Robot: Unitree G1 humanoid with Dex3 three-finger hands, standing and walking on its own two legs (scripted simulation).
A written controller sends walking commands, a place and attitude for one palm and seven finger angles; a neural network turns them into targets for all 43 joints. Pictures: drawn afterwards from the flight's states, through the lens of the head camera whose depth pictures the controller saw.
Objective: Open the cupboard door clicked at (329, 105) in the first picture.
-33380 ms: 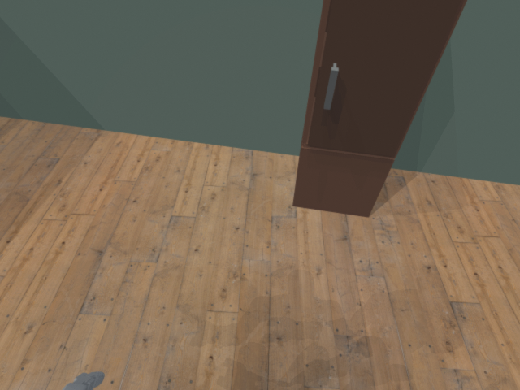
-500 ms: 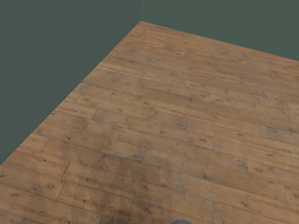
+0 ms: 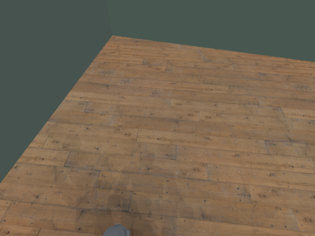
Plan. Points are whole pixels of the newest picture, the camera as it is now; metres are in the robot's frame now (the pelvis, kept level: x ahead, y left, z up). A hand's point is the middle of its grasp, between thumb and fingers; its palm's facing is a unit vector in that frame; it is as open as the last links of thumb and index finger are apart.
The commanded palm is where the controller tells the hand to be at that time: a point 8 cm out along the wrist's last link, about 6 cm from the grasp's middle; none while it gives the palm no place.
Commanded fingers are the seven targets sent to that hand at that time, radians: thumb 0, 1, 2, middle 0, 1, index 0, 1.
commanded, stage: walk to a spot facing it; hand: left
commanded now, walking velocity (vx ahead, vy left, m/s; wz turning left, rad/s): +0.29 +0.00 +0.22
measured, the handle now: out of the picture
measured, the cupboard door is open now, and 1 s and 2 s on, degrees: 51 51 51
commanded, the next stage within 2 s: turn to face it in 0.06 s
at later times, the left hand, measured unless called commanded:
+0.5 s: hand (88, 208) +0.23 +0.22 -0.18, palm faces +0.22 -0.95 -0.21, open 7.4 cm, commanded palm none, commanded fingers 0.00 0.90 0.90 -0.20 -0.30 -0.20 -0.30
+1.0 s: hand (92, 220) +0.20 +0.21 -0.20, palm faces +0.51 -0.83 -0.25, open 7.4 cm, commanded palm none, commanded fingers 0.00 0.90 0.90 -0.20 -0.30 -0.20 -0.30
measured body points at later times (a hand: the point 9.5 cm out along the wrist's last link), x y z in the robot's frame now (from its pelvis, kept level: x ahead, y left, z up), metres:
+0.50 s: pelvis +0.18 +0.02 -0.01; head +0.22 +0.03 +0.44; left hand +0.22 +0.27 -0.16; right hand +0.26 -0.21 -0.17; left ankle +0.21 +0.14 -0.75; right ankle +0.23 -0.12 -0.70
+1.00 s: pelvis +0.25 +0.00 -0.03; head +0.30 +0.04 +0.42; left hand +0.17 +0.25 -0.18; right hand +0.50 -0.17 -0.15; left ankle +0.21 +0.11 -0.75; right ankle +0.26 -0.14 -0.70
